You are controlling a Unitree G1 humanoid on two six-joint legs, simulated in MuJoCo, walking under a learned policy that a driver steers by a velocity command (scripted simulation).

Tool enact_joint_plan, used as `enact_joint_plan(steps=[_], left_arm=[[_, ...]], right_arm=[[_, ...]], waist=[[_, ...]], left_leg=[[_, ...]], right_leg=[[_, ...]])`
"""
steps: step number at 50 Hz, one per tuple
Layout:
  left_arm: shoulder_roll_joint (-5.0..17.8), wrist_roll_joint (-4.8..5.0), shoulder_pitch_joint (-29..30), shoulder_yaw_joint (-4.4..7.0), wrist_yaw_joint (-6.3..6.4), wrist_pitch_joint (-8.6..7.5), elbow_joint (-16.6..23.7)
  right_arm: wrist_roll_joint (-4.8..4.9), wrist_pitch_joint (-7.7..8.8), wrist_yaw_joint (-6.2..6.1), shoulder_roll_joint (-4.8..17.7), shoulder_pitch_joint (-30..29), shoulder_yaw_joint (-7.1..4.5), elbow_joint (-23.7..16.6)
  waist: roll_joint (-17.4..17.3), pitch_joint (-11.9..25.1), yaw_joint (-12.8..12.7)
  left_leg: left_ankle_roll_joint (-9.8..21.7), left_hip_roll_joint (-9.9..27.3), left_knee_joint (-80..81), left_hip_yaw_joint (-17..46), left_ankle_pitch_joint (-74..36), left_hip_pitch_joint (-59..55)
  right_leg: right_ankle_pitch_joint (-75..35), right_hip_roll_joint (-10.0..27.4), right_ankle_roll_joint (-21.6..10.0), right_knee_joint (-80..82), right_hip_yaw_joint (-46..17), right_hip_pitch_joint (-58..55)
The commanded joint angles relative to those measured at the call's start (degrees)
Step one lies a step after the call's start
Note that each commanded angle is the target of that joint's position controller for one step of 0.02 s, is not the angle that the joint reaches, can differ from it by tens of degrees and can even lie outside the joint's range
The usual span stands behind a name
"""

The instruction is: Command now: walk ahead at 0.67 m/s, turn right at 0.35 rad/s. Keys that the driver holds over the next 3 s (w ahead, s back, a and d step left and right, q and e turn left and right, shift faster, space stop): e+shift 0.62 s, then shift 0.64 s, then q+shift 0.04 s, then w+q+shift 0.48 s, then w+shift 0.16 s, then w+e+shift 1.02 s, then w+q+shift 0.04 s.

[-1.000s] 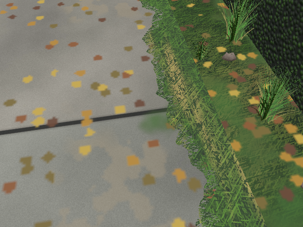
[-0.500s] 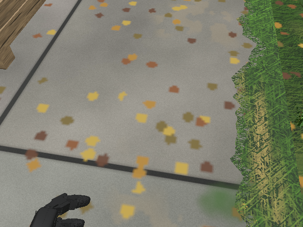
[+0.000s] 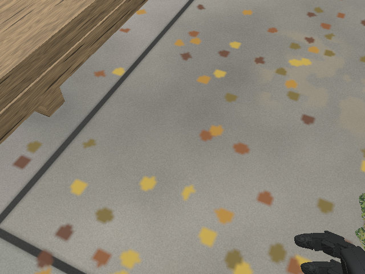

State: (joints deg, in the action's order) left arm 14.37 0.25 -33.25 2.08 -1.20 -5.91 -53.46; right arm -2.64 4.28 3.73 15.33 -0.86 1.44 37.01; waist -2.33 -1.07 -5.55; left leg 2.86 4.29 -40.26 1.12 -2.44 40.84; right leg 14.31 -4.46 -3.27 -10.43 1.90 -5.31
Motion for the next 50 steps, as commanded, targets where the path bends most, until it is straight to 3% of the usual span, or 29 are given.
enact_joint_plan(steps=[1,3,4,5,6,7,8,9,10,11,13,15,18,24,25,26,27,28,29,30,31,32,34,36,44,47,48,49,50], left_arm=[[10.91,0.81,3.1,2.12,0.21,-1.33,3.0],[12.72,0.59,3.39,2.67,0.88,-0.43,2.73],[13.75,1.18,5.78,2.98,1.31,0.08,3.49],[10.98,1.65,6.72,2.64,1.64,0.28,5.43],[1.38,3.08,-0.9,1.1,2.52,1.03,6.97],[7.33,3.38,-1.39,2.22,3.56,2.41,7.64],[9.17,2.05,3.74,2.95,3.33,3.0,8.4],[8.14,0.9,6.65,2.9,2.71,3.65,8.81],[7.31,-0.05,11.36,2.89,1.7,4.69,9.15],[5.06,-0.42,7.43,2.82,1.05,5.85,9.43],[3.11,-1.57,7.77,2.71,0.9,7.84,9.89],[2.89,-2.08,11.62,2.83,0.52,8.81,12.41],[2.29,-1.56,15.12,2.18,-1.14,9.23,14.92],[6.49,-1.58,21.87,3.37,-1.78,9.54,18.42],[7.07,-2.04,19.48,3.82,-1.45,8.93,17.74],[9.74,-2.64,14.12,4.74,-0.42,7.9,16.07],[18.4,-2.12,15.32,6.36,0.63,7.79,17.44],[20.63,-0.27,12.88,7.56,0.28,7.76,19.35],[19.08,-0.56,14.54,7.33,0.46,8.07,19.62],[16.15,-1.02,18.18,6.58,0.87,8.65,19.9],[13.17,-0.73,21.74,5.64,0.87,9.21,19.62],[11.72,-0.64,23.53,5.33,1.15,9.22,20.67],[9.39,-0.81,22.72,4.48,0.81,8.61,20.16],[10.21,-1.38,21.1,4.65,0.57,8.14,19.24],[9.32,-2.13,21.97,3.87,-0.18,8.92,17.84],[8.65,-0.95,22.86,3.37,0.27,9.06,17.0],[6.51,-0.7,21.87,2.71,0.63,8.74,16.96],[4.07,-0.02,21.61,2.0,0.78,8.39,17.72],[6.88,-1.49,23.45,2.76,0.89,8.22,17.53]], right_arm=[[0.12,1.6,-0.64,2.23,-1.62,-0.09,-2.97],[-0.99,2.02,-2.43,6.21,6.84,-1.6,0.01],[-1.2,2.41,-3.24,8.03,14.92,-2.45,2.33],[-2.16,2.75,-4.13,11.77,22.41,-3.56,3.89],[-3.74,2.48,-3.89,14.87,25.85,-4.52,3.04],[-0.07,1.37,-3.29,12.39,26.14,-4.7,1.87],[1.25,0.68,-3.62,9.01,20.58,-4.31,0.83],[1.32,0.35,-4.02,5.22,16.64,-3.49,1.14],[1.14,-0.15,-4.93,3.86,15.01,-3.09,2.41],[1.12,0.19,-5.5,4.01,14.98,-3.14,2.4],[2.23,0.43,-5.4,3.3,14.09,-3.38,2.77],[1.63,0.54,-5.44,4.26,11.07,-3.82,2.36],[1.61,0.63,-4.99,5.07,7.77,-4.44,2.28],[2.48,-1.8,-3.9,8.88,11.59,-6.84,2.2],[2.58,-2.72,-3.78,8.88,13.17,-7.05,2.54],[2.01,-3.68,-3.42,9.1,16.33,-7.32,2.84],[1.27,-4.89,-3.09,5.37,20.52,-6.37,0.26],[0.18,-6.21,-3.86,5.58,18.66,-5.7,-2.0],[0.48,-6.28,-4.38,6.72,15.51,-5.78,-2.23],[1.09,-5.87,-4.72,6.92,12.52,-5.97,-2.38],[0.96,-5.7,-4.97,6.72,10.55,-6.01,-1.84],[0.81,-6.1,-5.24,6.98,13.3,-6.2,-1.3],[0.7,-6.9,-5.36,6.22,14.82,-6.0,0.24],[1.39,-6.92,-5.11,4.67,14.59,-5.55,0.49],[2.1,-6.95,-4.75,3.9,14.23,-5.13,0.4],[1.84,-6.02,-5.23,2.97,19.17,-4.92,1.7],[1.02,-5.43,-5.65,5.18,18.41,-5.14,1.16],[0.26,-5.0,-5.68,9.96,15.35,-5.91,-0.46],[0.26,-4.79,-5.24,9.7,13.56,-6.1,-0.28]], waist=[[5.12,-4.52,4.25],[8.01,2.05,7.66],[8.78,6.15,12.31],[6.85,12.66,14.46],[-8.9,25.37,10.43],[-5.85,36.55,11.44],[-4.55,31.26,10.42],[-4.1,21.79,8.89],[-2.2,13.34,8.32],[-7.98,11.0,5.85],[-6.0,7.89,3.78],[-5.17,6.0,2.18],[-6.46,5.77,0.68],[-4.4,2.78,3.42],[-1.44,3.52,2.68],[7.3,4.6,0.83],[21.7,3.5,5.67],[18.68,12.93,1.75],[12.71,10.85,1.95],[10.12,6.41,2.97],[6.94,2.96,4.75],[10.52,3.7,5.95],[6.97,6.17,5.97],[4.73,7.69,5.35],[9.18,5.35,3.93],[7.9,4.24,6.72],[2.62,3.16,5.93],[-7.57,2.18,4.73],[-9.3,-0.03,5.79]], left_leg=[[0.15,-5.73,9.03,-4.87,-7.78,-17.92],[1.3,-8.8,11.63,-3.89,-4.64,-28.68],[1.7,-6.18,14.56,-1.93,-10.19,-37.94],[2.3,3.46,10.64,4.18,-26.37,-50.38],[8.96,27.5,0.79,20.5,-66.7,-67.71],[11.84,28.31,0.93,24.39,-70.07,-70.48],[10.24,23.6,5.89,18.52,-54.77,-62.86],[8.21,19.43,9.43,13.76,-42.5,-55.16],[5.9,14.06,14.53,8.84,-35.34,-46.31],[8.31,16.9,15.69,7.09,-39.41,-41.25],[9.17,17.14,19.47,3.33,-31.24,-32.56],[8.73,16.89,21.96,-0.57,-24.65,-28.52],[4.7,13.52,21.75,-10.34,-14.6,-22.19],[0.12,16.85,11.22,-13.81,0.29,-25.35],[-1.26,15.43,3.95,-15.16,2.74,-25.73],[-3.88,11.95,-10.17,-16.33,11.83,-21.05],[-7.79,2.82,-27.03,-15.65,45.36,-7.48],[-8.59,-2.25,-34.22,-3.19,46.89,-1.88],[-8.02,-0.92,-34.3,0.55,41.11,-0.02],[-7.05,-0.18,-31.25,1.64,34.98,-0.55],[-6.22,0.79,-26.33,2.15,30.02,-2.9],[-5.96,0.26,-25.03,1.26,28.04,-6.37],[-5.54,-1.02,-23.69,0.93,27.39,-10.6],[-5.1,-1.83,-19.12,0.65,27.39,-11.94],[-2.47,-5.29,-2.55,-1.02,26.6,-21.34],[0.01,-6.17,14.75,-1.91,19.55,-31.32],[1.59,-0.25,22.02,5.03,21.51,-32.71],[5.96,11.67,29.12,20.62,25.62,-31.62],[10.04,16.88,29.88,24.13,19.0,-22.2]], right_leg=[[-50.1,10.95,-4.71,0.68,-7.15,13.35],[-56.04,9.35,-1.81,-12.23,-8.17,9.0],[-51.84,7.64,-0.23,-23.96,-7.87,11.39],[-34.23,4.75,0.92,-38.99,-7.71,19.13],[23.24,-2.68,2.65,-66.47,-2.4,33.71],[23.38,-1.08,1.9,-75.06,-7.51,37.04],[16.82,2.27,2.08,-71.21,-7.32,39.55],[13.48,4.34,2.79,-66.83,-5.69,42.49],[12.02,5.23,3.05,-63.61,-4.27,41.63],[11.47,5.64,4.38,-64.54,-4.32,39.94],[11.02,6.9,5.16,-61.98,-4.0,37.58],[6.34,8.23,4.77,-56.57,-2.86,38.34],[-8.81,8.79,2.55,-41.08,-0.24,28.92],[-3.59,5.68,-0.35,-28.18,4.76,23.66],[-3.3,4.63,-1.38,-24.58,4.22,20.4],[-12.44,6.53,-3.43,-18.69,-3.49,13.7],[-42.26,20.49,-9.77,-17.92,-26.07,10.33],[-32.35,24.59,-17.65,-9.93,-39.82,5.62],[-16.65,23.15,-17.14,-7.16,-37.54,7.12],[-9.52,19.66,-14.96,-6.86,-32.29,11.49],[-4.58,15.09,-10.73,-5.65,-26.95,16.17],[-8.39,15.03,-10.91,-6.21,-25.13,18.65],[-18.57,13.86,-10.75,-8.18,-22.1,19.46],[-20.53,13.6,-10.54,-8.75,-21.59,18.2],[-1.73,12.56,-8.67,-6.46,-25.2,22.39],[-0.26,10.68,-5.04,-9.03,-25.61,26.27],[4.03,7.42,-1.89,-12.93,-22.97,28.84],[9.12,-1.26,1.12,-21.31,-13.8,34.04],[13.36,-3.38,2.06,-30.7,-8.99,28.94]])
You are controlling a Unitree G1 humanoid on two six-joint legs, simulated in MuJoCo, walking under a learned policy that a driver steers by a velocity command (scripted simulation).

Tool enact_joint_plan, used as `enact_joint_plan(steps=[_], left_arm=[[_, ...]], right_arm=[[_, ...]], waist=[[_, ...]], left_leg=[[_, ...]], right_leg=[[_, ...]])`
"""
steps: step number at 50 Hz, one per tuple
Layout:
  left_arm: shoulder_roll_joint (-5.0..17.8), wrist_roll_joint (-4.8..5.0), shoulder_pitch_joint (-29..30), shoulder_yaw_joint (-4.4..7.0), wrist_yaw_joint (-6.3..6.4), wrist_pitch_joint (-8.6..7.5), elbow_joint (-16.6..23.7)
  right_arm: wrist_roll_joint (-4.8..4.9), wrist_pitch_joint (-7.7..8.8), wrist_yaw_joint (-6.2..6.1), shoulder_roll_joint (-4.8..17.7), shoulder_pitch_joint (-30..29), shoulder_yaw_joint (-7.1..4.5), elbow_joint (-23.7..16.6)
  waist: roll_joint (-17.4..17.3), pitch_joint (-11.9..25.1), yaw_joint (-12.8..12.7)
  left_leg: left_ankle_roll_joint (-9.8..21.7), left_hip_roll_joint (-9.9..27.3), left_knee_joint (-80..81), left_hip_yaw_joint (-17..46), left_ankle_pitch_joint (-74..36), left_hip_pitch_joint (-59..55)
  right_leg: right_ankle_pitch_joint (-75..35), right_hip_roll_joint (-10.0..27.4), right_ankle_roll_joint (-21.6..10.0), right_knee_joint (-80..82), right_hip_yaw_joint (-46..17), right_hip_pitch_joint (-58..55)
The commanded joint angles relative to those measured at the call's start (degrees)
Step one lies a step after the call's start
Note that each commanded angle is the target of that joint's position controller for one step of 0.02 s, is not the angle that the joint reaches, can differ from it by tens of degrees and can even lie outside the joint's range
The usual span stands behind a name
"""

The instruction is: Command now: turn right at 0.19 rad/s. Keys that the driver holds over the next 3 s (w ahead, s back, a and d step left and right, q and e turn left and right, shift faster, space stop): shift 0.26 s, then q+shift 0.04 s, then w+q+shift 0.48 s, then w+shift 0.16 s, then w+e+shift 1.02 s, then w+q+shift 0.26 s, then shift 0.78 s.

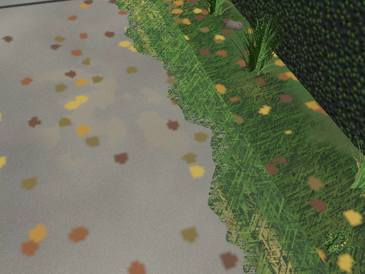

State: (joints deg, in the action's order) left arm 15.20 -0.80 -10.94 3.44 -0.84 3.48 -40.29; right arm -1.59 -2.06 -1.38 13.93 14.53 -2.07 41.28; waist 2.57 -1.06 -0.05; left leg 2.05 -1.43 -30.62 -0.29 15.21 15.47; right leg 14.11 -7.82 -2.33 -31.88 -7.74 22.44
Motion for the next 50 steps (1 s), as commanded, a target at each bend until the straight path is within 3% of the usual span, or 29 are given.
enact_joint_plan(steps=[1,3,5,8,11,12,13,14,15,16,17,18,19,20,22,25,27,30,32,33,34,35,36,38,40,41,43,47,50], left_arm=[[6.55,-0.73,0.58,1.8,0.3,-1.15,3.53],[5.83,-0.19,-2.51,1.81,0.02,-0.99,1.34],[4.5,-0.16,-3.61,1.17,-0.01,-0.85,0.19],[2.3,0.45,-0.08,-0.16,0.49,-0.64,0.45],[2.46,0.74,-1.88,-0.69,1.34,-1.07,-1.51],[4.11,0.19,-1.62,-0.53,1.67,-1.56,-1.82],[6.8,-0.57,-1.85,-0.34,2.0,-2.19,-1.82],[6.32,0.02,1.09,-0.43,2.11,-2.37,-3.19],[4.69,0.03,2.07,-0.58,2.03,-2.67,-2.4],[6.08,-0.53,-0.22,-0.06,2.19,-2.78,-2.95],[8.45,-1.33,-2.83,0.68,2.38,-2.53,-3.34],[11.32,-1.54,-5.98,1.57,2.54,-2.47,-4.07],[13.42,-1.47,-6.6,2.48,2.54,-2.65,-4.36],[11.64,-1.6,-6.36,2.21,2.53,-3.25,-3.98],[9.52,-1.31,-2.99,1.86,2.63,-5.0,-2.87],[9.82,-1.07,0.64,2.09,2.4,-6.95,-1.99],[10.9,-1.37,1.28,2.48,2.06,-7.56,-1.94],[12.42,-1.97,-0.12,3.0,1.7,-7.37,-2.34],[12.47,-1.77,0.73,2.91,1.36,-6.89,-2.14],[11.25,-2.11,0.46,2.39,1.2,-6.66,-2.14],[7.79,-2.69,4.2,0.96,0.8,-6.62,0.09],[1.97,-1.86,9.51,-0.72,0.02,-7.3,6.26],[5.05,-3.24,11.4,-0.78,-0.48,-8.43,6.84],[8.18,-3.19,7.98,-0.19,-1.19,-9.51,4.04],[7.42,-3.66,4.94,-0.6,-1.55,-8.11,2.23],[6.9,-3.39,4.61,-0.84,-1.78,-7.06,2.07],[6.06,-2.76,7.61,-1.16,-2.0,-5.74,2.33],[4.24,-1.6,15.82,-1.94,-2.32,-5.98,4.84],[3.3,-0.68,21.25,-2.63,-2.67,-6.41,6.36]], right_arm=[[-0.36,1.91,0.06,8.27,-3.38,-1.74,-4.49],[0.13,2.21,-0.06,7.07,-6.79,-1.41,-4.5],[0.51,2.26,-0.12,6.57,-5.75,-1.29,-3.82],[0.68,1.96,0.21,6.73,-1.32,-1.4,-1.65],[1.01,1.27,0.31,7.72,-0.69,-1.91,-0.02],[0.93,1.47,0.37,6.99,-0.03,-1.8,0.08],[0.75,1.84,0.72,5.91,0.33,-1.58,-0.55],[1.55,1.91,1.17,3.32,1.3,-0.83,0.3],[1.26,1.74,1.14,6.3,-1.58,-1.41,0.98],[1.25,1.47,1.24,7.12,-3.74,-1.94,0.9],[0.97,0.99,1.8,7.59,-5.62,-2.33,0.08],[0.76,0.46,2.7,7.77,-8.14,-2.66,-1.4],[0.8,0.31,3.52,7.04,-10.85,-2.47,-3.35],[0.91,0.46,3.92,7.61,-12.47,-2.82,-4.33],[0.91,1.09,4.56,7.17,-8.49,-3.14,-2.99],[0.69,1.0,6.04,7.31,-5.9,-3.22,-2.49],[0.92,0.46,7.03,7.23,-7.46,-3.08,-3.75],[0.93,0.18,7.26,8.21,-8.25,-3.13,-4.98],[0.76,0.75,6.61,8.34,-1.56,-3.33,-2.83],[0.33,1.38,5.83,10.0,8.63,-4.3,0.78],[0.15,1.98,4.48,14.91,22.77,-5.78,4.36],[0.71,2.48,4.34,18.87,17.67,-5.5,2.31],[0.82,2.67,4.12,17.76,12.35,-5.35,-0.67],[0.5,3.18,3.34,16.12,10.9,-5.09,-0.53],[1.03,4.31,2.5,13.78,7.95,-4.06,-0.88],[1.16,5.03,2.3,12.71,8.58,-3.61,-0.61],[1.55,6.09,2.37,10.8,11.31,-3.04,1.03],[2.04,7.16,2.3,10.37,15.57,-2.9,3.38],[1.96,8.01,1.97,8.86,17.39,-2.06,5.48]], waist=[[-10.0,-0.42,-1.12],[-9.39,0.04,-3.11],[-10.35,1.57,-2.21],[-11.66,3.52,1.18],[-11.28,3.94,0.09],[-9.49,4.61,0.68],[-4.77,6.12,1.84],[4.12,3.74,4.18],[1.8,1.59,1.67],[1.94,3.06,-0.28],[4.71,1.4,-2.1],[8.46,-3.25,-4.11],[12.08,-7.84,-4.99],[8.39,-10.06,-4.84],[3.17,-6.98,-1.83],[4.89,-2.29,0.13],[6.07,-2.78,0.14],[4.86,-4.06,-0.44],[1.14,-2.99,2.88],[-4.58,1.09,7.29],[-18.13,4.75,13.97],[-31.06,2.03,9.03],[-18.24,-0.43,8.23],[-2.87,-0.13,4.3],[-4.03,-0.69,1.65],[-5.66,-1.15,1.32],[-4.13,-3.87,2.21],[-4.1,-5.29,4.82],[-6.03,-7.19,6.7]], left_leg=[[11.18,20.06,19.41,21.74,-3.3,5.27],[8.71,14.37,16.4,13.39,-12.28,2.85],[8.14,12.04,12.65,9.31,-23.86,-4.02],[8.31,12.02,8.78,9.02,-30.27,-11.27],[5.6,10.92,5.8,9.08,-31.87,-10.34],[3.47,10.64,6.15,9.72,-27.61,-7.57],[1.7,8.89,5.07,8.16,-21.69,-4.37],[0.77,5.08,10.5,5.7,-10.03,-5.35],[0.51,4.19,9.15,5.93,-8.18,-4.29],[1.6,1.56,5.8,4.83,0.92,-2.8],[2.22,-1.11,0.74,3.19,11.62,2.46],[2.47,-2.7,-5.59,0.85,14.68,11.23],[2.49,-0.47,-14.28,-0.88,11.37,18.86],[2.46,2.22,-20.93,1.79,10.03,24.45],[1.55,4.41,-25.16,4.0,6.06,28.54],[0.55,5.5,-20.68,0.46,1.99,19.9],[0.87,5.93,-15.32,-2.03,1.9,13.28],[2.96,5.14,-11.05,-7.07,4.29,8.81],[4.97,1.58,-7.43,-10.78,3.65,-0.07],[6.24,-2.18,-5.59,-10.39,8.03,-10.41],[10.02,4.16,2.35,6.31,23.27,-21.09],[15.92,14.35,21.89,43.79,40.89,-23.89],[16.31,18.42,24.56,47.43,36.4,-23.43],[13.96,16.01,19.0,35.49,23.36,-16.51],[11.49,10.88,21.65,27.04,18.13,-10.39],[11.81,9.82,22.79,25.02,14.93,-8.99],[11.68,8.11,25.2,20.66,7.41,-9.87],[10.31,6.78,26.09,15.06,-9.56,-13.55],[8.26,7.22,29.7,9.75,-23.1,-16.27]], right_leg=[[12.12,1.06,1.35,-15.31,-0.71,-1.76],[8.76,1.02,2.11,-20.06,-0.03,-2.5],[9.94,1.7,3.25,-17.03,1.45,-1.35],[11.68,3.91,3.77,-4.42,5.1,-3.99],[-3.5,4.96,2.58,13.66,6.02,-13.23],[-7.92,7.56,1.77,15.38,2.11,-17.61],[-16.6,13.17,0.77,13.32,-3.12,-21.51],[-18.67,14.21,-1.13,10.6,-2.72,-16.48],[-13.98,13.1,-0.81,10.69,-1.52,-15.7],[2.83,11.91,-1.33,11.89,-0.61,-16.55],[20.59,13.28,-3.33,15.2,-4.05,-16.04],[34.4,18.55,-6.32,21.24,-10.57,-16.39],[39.5,25.66,-9.62,26.39,-17.28,-15.88],[36.81,28.86,-11.32,28.16,-19.81,-15.89],[27.26,28.17,-9.82,27.71,-14.03,-21.52],[18.32,23.99,-5.08,27.37,-0.05,-19.19],[17.31,23.13,-3.61,27.54,5.68,-14.57],[19.65,24.82,-3.89,25.6,9.64,-13.06],[11.51,23.51,-3.31,15.44,14.87,-10.1],[-4.31,19.96,-2.79,-2.22,19.62,-6.8],[-10.66,15.24,-0.44,-29.88,22.34,5.41],[15.48,3.79,1.99,-41.89,12.3,29.52],[11.6,8.3,1.69,-47.28,4.73,35.12],[1.94,13.22,1.6,-40.76,3.81,28.1],[-1.58,14.7,2.97,-34.22,5.11,21.09],[-3.61,14.48,3.61,-32.73,6.08,20.15],[-7.56,14.39,4.17,-28.01,8.01,22.85],[-16.16,12.26,4.07,-14.97,10.87,23.54],[-20.5,10.74,0.98,-5.25,15.38,19.7]])
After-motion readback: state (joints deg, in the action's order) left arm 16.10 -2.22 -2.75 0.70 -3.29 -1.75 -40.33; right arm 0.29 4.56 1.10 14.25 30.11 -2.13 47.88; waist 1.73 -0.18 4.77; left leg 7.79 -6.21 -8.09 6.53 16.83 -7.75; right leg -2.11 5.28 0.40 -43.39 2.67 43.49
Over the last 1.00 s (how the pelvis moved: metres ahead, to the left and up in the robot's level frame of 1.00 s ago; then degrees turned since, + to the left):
0.31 -0.02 0.00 -39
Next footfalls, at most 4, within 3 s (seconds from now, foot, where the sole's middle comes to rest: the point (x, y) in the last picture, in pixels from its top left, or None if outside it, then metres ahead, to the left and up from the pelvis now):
0.24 right None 0.00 -0.11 -0.77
0.66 left None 0.13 0.18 -0.77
1.14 right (104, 242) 0.61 0.29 -0.77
1.58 left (43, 165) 0.96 0.60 -0.77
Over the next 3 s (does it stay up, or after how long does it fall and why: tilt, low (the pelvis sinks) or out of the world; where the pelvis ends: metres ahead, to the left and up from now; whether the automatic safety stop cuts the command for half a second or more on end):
stays up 1.70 0.29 0.01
